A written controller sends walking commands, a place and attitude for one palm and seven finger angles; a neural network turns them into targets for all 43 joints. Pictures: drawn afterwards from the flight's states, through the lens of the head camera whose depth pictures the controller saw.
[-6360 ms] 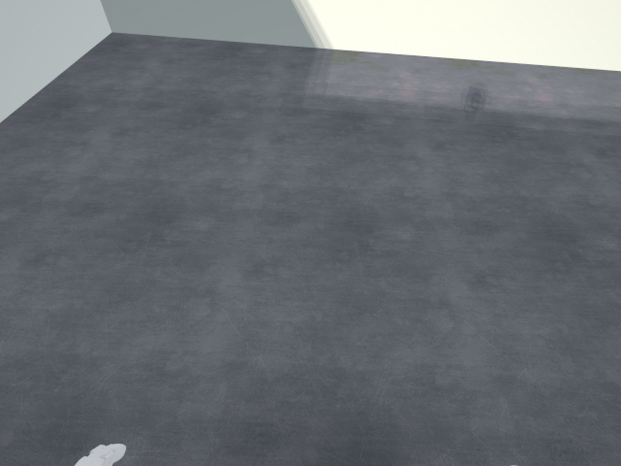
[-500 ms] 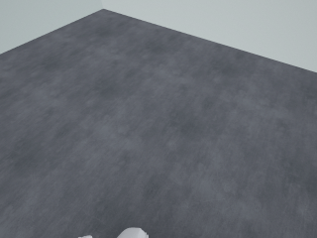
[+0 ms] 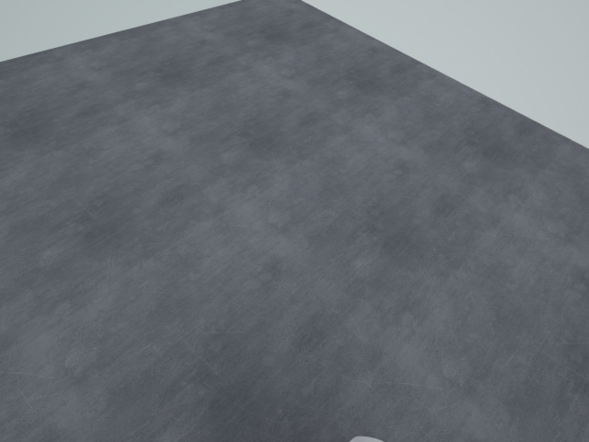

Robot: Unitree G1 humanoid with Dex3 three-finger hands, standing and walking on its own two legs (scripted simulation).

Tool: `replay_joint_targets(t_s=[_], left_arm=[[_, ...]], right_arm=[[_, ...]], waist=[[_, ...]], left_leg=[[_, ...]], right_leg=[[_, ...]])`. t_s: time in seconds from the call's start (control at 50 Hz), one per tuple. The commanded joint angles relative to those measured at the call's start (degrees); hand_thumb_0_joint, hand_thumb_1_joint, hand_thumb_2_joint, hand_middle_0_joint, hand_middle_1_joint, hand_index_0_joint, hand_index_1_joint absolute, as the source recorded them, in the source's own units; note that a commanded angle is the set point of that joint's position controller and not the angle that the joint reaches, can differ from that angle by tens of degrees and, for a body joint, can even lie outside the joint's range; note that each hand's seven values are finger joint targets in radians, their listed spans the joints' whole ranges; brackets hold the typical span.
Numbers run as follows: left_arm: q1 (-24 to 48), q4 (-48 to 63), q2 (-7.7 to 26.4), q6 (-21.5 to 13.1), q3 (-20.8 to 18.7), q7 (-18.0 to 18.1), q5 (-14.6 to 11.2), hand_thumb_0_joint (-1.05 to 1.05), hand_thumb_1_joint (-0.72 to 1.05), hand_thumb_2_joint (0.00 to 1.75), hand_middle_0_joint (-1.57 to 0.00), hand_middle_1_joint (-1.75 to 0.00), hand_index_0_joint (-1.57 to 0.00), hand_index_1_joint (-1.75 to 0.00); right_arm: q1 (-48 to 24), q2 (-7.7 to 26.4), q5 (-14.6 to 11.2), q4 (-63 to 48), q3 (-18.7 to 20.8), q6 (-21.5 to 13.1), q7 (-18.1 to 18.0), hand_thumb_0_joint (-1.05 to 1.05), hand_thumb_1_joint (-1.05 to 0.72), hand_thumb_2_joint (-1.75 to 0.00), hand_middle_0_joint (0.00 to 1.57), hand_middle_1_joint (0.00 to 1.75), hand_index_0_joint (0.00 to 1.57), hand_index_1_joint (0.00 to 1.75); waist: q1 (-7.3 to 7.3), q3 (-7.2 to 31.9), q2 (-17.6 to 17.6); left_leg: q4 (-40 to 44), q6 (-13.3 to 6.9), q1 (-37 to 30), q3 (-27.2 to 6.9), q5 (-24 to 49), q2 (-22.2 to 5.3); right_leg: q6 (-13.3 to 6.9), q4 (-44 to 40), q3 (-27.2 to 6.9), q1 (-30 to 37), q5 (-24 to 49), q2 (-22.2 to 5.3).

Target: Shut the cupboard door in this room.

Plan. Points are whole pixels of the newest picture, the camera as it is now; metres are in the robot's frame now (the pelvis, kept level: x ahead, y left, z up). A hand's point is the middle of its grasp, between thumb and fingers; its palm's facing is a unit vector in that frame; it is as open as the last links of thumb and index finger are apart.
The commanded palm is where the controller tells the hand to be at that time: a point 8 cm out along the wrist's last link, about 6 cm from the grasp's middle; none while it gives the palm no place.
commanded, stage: turn or walk to find it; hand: left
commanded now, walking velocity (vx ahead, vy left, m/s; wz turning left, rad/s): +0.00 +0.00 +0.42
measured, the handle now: out of the picture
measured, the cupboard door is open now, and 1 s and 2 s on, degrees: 88 88 88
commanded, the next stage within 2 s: none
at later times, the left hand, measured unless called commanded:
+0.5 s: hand out of the picture -0.03 +0.16 -0.16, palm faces +0.26 -0.93 -0.26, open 7.3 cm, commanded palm none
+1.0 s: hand out of the picture -0.07 +0.19 -0.16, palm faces +0.45 -0.85 -0.28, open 7.4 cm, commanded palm none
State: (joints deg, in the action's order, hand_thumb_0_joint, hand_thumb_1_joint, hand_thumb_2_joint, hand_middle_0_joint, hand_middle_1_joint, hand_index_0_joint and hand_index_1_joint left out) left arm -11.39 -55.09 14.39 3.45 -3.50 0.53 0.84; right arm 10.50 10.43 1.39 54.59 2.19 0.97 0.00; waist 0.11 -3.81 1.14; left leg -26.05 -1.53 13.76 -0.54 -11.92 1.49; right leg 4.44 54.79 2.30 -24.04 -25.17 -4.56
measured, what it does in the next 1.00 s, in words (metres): steps on the spot, turning left: right foot, then left foot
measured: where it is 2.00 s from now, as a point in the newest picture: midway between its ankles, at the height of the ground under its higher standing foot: outside the picture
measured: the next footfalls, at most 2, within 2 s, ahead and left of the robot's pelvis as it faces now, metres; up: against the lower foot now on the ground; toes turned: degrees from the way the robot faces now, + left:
right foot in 0.14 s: +0.04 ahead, -0.13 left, +0.00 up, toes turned +1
left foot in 0.62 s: -0.06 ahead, +0.11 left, +0.00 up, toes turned +22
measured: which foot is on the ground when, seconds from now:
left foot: down 0.00-0.16, up 0.18-0.60, down 0.62-1.00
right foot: up 0.00-0.12, down 0.14-0.62, up 0.64-1.00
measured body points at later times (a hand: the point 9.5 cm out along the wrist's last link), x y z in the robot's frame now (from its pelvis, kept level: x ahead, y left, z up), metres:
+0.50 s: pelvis -0.03 -0.04 +0.00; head +0.00 -0.05 +0.45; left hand -0.04 +0.21 -0.14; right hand +0.07 -0.29 -0.16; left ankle -0.10 +0.11 -0.68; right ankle +0.00 -0.13 -0.74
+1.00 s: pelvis -0.06 -0.04 -0.01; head -0.03 -0.05 +0.44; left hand -0.09 +0.23 -0.13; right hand +0.11 -0.22 -0.16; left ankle -0.10 +0.09 -0.74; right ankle -0.01 -0.14 -0.73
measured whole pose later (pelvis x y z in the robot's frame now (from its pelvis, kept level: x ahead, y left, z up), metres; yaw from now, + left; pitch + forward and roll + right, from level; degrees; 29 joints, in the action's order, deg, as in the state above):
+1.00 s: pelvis -0.06 -0.04 -0.01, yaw +26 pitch -1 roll +2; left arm -9.5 -52.9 12.4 2.2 -2.5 0.6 0.5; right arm 10.6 11.4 1.5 54.5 2.7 2.0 0.3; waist 0.8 -3.2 -0.7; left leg -28.7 0.7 15.0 -3.5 -13.0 2.3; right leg 3.9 38.6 2.6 -17.6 -21.8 -3.0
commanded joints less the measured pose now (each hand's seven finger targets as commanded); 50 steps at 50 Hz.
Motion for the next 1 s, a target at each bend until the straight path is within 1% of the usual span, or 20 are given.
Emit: replay_joint_targets(t_s=[0.0, 0.06, 0.1, 0.12, 0.14, 0.16, 0.2, 0.24, 0.44, 0.52, 0.56, 0.58, 0.6, 0.62, 0.64, 0.7, 0.78, 0.9, 0.96, 0.98], left_arm=[[1.86, 5.67, 2.15, -1.82, -0.45, 0.50, -0.33, 0.00, 0.90, 0.90, -0.20, -0.30, -0.20, -0.30], [-1.72, 5.07, 2.32, -2.24, -0.53, 0.68, -0.48, 0.00, 0.90, 0.90, -0.20, -0.30, -0.20, -0.30], [-5.62, 4.32, 3.94, -3.10, -0.88, 0.99, -0.28, 0.00, 0.90, 0.90, -0.20, -0.30, -0.20, -0.30], [-6.65, 4.46, 8.35, -3.73, -1.76, 1.44, 0.54, 0.00, 0.90, 0.90, -0.20, -0.30, -0.20, -0.30], [-5.84, 5.28, 12.06, -3.71, -2.29, 1.49, 0.89, 0.00, 0.90, 0.90, -0.20, -0.30, -0.20, -0.30], [-4.03, 6.08, 10.73, -3.99, -2.60, 1.65, 0.27, 0.00, 0.90, 0.90, -0.20, -0.30, -0.20, -0.30], [1.76, 7.17, 7.12, -3.79, -1.40, 1.41, 0.24, 0.00, 0.90, 0.90, -0.20, -0.30, -0.20, -0.30], [3.54, 7.80, 5.27, -4.09, -0.77, 1.42, 0.28, 0.00, 0.90, 0.90, -0.20, -0.30, -0.20, -0.30], [-5.49, 3.26, 8.51, -3.81, -1.82, 1.36, 1.04, 0.00, 0.90, 0.90, -0.20, -0.30, -0.20, -0.30], [-4.51, 2.32, 9.55, -3.36, -2.29, 1.28, 0.99, 0.00, 0.90, 0.90, -0.20, -0.30, -0.20, -0.30], [-3.51, 2.27, 9.19, -2.87, -2.29, 1.07, 0.36, 0.00, 0.90, 0.90, -0.20, -0.30, -0.20, -0.30], [-4.22, 2.96, 7.13, -2.43, -1.93, 0.84, -0.16, 0.00, 0.90, 0.90, -0.20, -0.30, -0.20, -0.30], [-3.27, 5.14, 3.53, -2.15, -1.00, 0.40, -0.31, 0.00, 0.90, 0.90, -0.20, -0.30, -0.20, -0.30], [1.25, 7.03, 3.93, -1.77, -0.33, 0.47, 0.39, 0.00, 0.90, 0.90, -0.20, -0.30, -0.20, -0.30], [2.41, 6.31, 2.90, -1.25, -0.71, 0.84, 0.48, 0.00, 0.90, 0.90, -0.20, -0.30, -0.20, -0.30], [0.25, 3.71, 4.17, -1.37, -1.12, 0.06, 0.08, 0.00, 0.90, 0.90, -0.20, -0.30, -0.20, -0.30], [0.70, 3.82, 3.54, -1.50, -0.67, 0.12, -0.07, 0.00, 0.90, 0.90, -0.20, -0.30, -0.20, -0.30], [1.28, 5.64, 2.40, -1.95, -0.31, 0.54, -0.42, 0.00, 0.90, 0.90, -0.20, -0.30, -0.20, -0.30], [-4.62, 4.35, 3.07, -2.87, -0.61, 0.67, -0.42, 0.00, 0.90, 0.90, -0.20, -0.30, -0.20, -0.30], [-6.14, 4.00, 5.08, -3.46, -1.04, 0.92, -0.13, 0.00, 0.90, 0.90, -0.20, -0.30, -0.20, -0.30]], right_arm=[[3.03, 12.72, 0.10, -2.68, 3.54, -0.04, -0.89, 0.00, -0.90, -0.90, 0.20, 0.30, 0.20, 0.30], [0.99, 12.62, 0.13, -3.45, 3.79, 0.33, -0.58, 0.00, -0.90, -0.90, 0.20, 0.30, 0.20, 0.30], [0.38, 11.23, -0.48, -4.13, 3.83, 0.38, -0.29, 0.00, -0.90, -0.90, 0.20, 0.30, 0.20, 0.30], [1.25, 7.87, -1.03, -4.76, 3.42, 0.40, 0.14, 0.00, -0.90, -0.90, 0.20, 0.30, 0.20, 0.30], [0.08, 6.28, -0.70, -6.40, 3.05, 0.48, 0.23, 0.00, -0.90, -0.90, 0.20, 0.30, 0.20, 0.30], [-0.16, 9.29, 0.09, -5.55, 3.84, 1.45, 0.09, 0.00, -0.90, -0.90, 0.20, 0.30, 0.20, 0.30], [0.79, 8.73, 0.01, -3.15, 4.23, 2.27, 0.77, 0.00, -0.90, -0.90, 0.20, 0.30, 0.20, 0.30], [3.90, 7.51, 0.11, -1.58, 3.86, 2.57, 1.21, 0.00, -0.90, -0.90, 0.20, 0.30, 0.20, 0.30], [-2.94, 6.10, -0.49, -2.51, 2.33, 1.99, 0.97, 0.00, -0.90, -0.90, 0.20, 0.30, 0.20, 0.30], [-0.75, 6.01, -1.04, -2.19, 1.82, 1.12, 0.56, 0.00, -0.90, -0.90, 0.20, 0.30, 0.20, 0.30], [3.12, 7.07, -0.84, -1.15, 1.89, 0.45, 0.47, 0.00, -0.90, -0.90, 0.20, 0.30, 0.20, 0.30], [4.57, 10.32, -0.59, -1.11, 2.59, -0.12, 0.45, 0.00, -0.90, -0.90, 0.20, 0.30, 0.20, 0.30], [5.84, 15.91, -0.17, -1.60, 3.77, -0.28, 0.24, 0.00, -0.90, -0.90, 0.20, 0.30, 0.20, 0.30], [8.26, 17.62, -0.29, -1.15, 3.89, 0.23, 0.11, 0.00, -0.90, -0.90, 0.20, 0.30, 0.20, 0.30], [7.33, 15.81, -0.06, -0.28, 3.70, -0.24, -0.65, 0.00, -0.90, -0.90, 0.20, 0.30, 0.20, 0.30], [-0.19, 12.25, -0.18, -2.39, 2.29, -0.48, -1.17, 0.00, -0.90, -0.90, 0.20, 0.30, 0.20, 0.30], [1.60, 12.48, -0.30, -2.35, 2.67, -0.63, -1.12, 0.00, -0.90, -0.90, 0.20, 0.30, 0.20, 0.30], [1.56, 12.90, 0.15, -3.08, 3.37, 0.14, -0.78, 0.00, -0.90, -0.90, 0.20, 0.30, 0.20, 0.30], [-0.54, 12.45, -0.23, -3.96, 3.67, 0.39, -0.51, 0.00, -0.90, -0.90, 0.20, 0.30, 0.20, 0.30], [-0.24, 10.62, -0.65, -4.21, 3.54, 0.29, -0.26, 0.00, -0.90, -0.90, 0.20, 0.30, 0.20, 0.30]], waist=[[1.86, 6.11, -9.36], [0.09, 6.23, -9.64], [-1.85, 7.65, -5.82], [-2.31, 7.91, 5.94], [-2.75, 5.07, 15.54], [-2.61, 3.99, 17.32], [0.68, -0.79, 6.78], [1.94, -0.20, 6.24], [-3.23, 3.03, 8.57], [-2.27, 6.07, 10.33], [0.30, 7.32, 6.83], [1.22, 8.53, -2.12], [2.12, 6.73, -18.04], [3.84, 5.51, -13.49], [3.26, 5.63, -17.29], [0.09, 3.21, -11.38], [0.95, 4.71, -8.11], [1.41, 5.20, -10.28], [-1.48, 6.99, -9.10], [-2.15, 7.45, -3.91]], left_leg=[[5.87, -8.43, -6.73, -15.75, 21.16, -14.92], [4.39, -7.15, -1.51, -17.00, 18.09, -12.99], [-1.00, -3.43, 4.83, -14.92, 11.36, -9.12], [-10.38, 0.38, 15.08, -8.89, -1.59, -3.05], [-22.78, 3.12, 20.44, -2.27, -19.51, 2.59], [-31.80, 2.76, 18.66, -5.68, -19.97, -0.49], [-42.03, 3.05, 17.98, -4.92, -12.43, -1.50], [-43.87, 4.15, 17.28, -2.90, -7.80, -2.22], [-23.97, 5.48, 12.95, 2.62, -14.68, -3.68], [-12.73, 4.36, 6.15, 5.02, -13.60, -3.35], [0.54, 3.46, -3.55, 5.67, -1.99, -3.14], [5.78, 1.17, -10.79, -1.72, 3.82, -8.54], [8.15, -5.14, -14.19, -18.67, 19.41, -22.25], [8.20, -8.71, -8.76, -18.89, 21.51, -25.45], [8.57, -7.98, -7.67, -18.20, 21.39, -22.40], [7.64, -6.89, -4.84, -10.74, 21.07, -15.78], [6.91, -7.67, -7.52, -11.25, 23.40, -14.85], [5.15, -8.16, -4.80, -15.92, 21.78, -14.50], [0.26, -5.03, 0.37, -14.80, 18.01, -11.08], [-3.76, -2.15, 5.93, -12.49, 10.83, -8.03]], right_leg=[[-0.31, -7.60, -0.48, -0.46, -1.06, 1.18], [-0.94, -18.26, 0.53, 7.40, 3.59, 2.72], [-1.43, -32.72, -0.43, 18.15, 13.27, 0.83], [-4.71, -38.40, -11.69, 25.55, 12.32, -10.01], [-11.17, -40.49, -21.51, 21.76, 16.63, -21.78], [-13.21, -42.00, -21.32, 14.19, 13.68, -22.03], [-11.69, -41.62, -12.86, 8.15, 9.58, -15.86], [-9.90, -40.01, -5.65, 9.13, 14.10, -12.42], [-12.66, -35.65, -1.93, 18.91, 27.26, -15.82], [-12.23, -31.03, -0.21, 18.90, 32.30, -16.94], [-7.88, -24.75, 4.13, 13.79, 28.24, -14.79], [-4.55, -16.57, 6.77, 5.93, 19.83, -10.96], [-0.56, -5.72, 8.75, -7.91, -5.19, -3.79], [-1.04, 1.79, 4.27, -6.70, -9.97, -2.84], [-0.81, 5.58, 0.82, -8.33, -8.72, -2.48], [-0.47, 8.95, -0.49, -6.81, 0.63, -2.02], [0.27, 3.60, -0.39, -5.23, 0.77, -0.89], [-0.40, -10.94, 0.17, 2.04, -1.01, 1.46], [-0.71, -27.32, 1.48, 13.14, 10.51, 2.42], [-1.63, -33.71, -1.67, 20.04, 14.85, -1.04]])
